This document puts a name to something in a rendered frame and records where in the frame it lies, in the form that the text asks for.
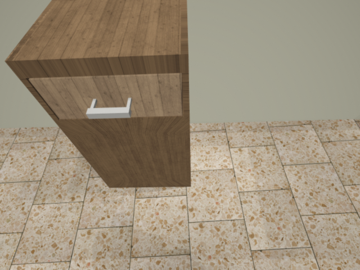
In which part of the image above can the handle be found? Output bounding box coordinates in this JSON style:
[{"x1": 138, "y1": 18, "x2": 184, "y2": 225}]
[{"x1": 86, "y1": 98, "x2": 132, "y2": 119}]

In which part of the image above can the cabinet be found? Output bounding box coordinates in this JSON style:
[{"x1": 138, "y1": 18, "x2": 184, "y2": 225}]
[{"x1": 5, "y1": 0, "x2": 191, "y2": 188}]

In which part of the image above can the drawer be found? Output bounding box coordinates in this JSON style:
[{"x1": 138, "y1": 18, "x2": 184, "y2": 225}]
[{"x1": 29, "y1": 73, "x2": 183, "y2": 119}]

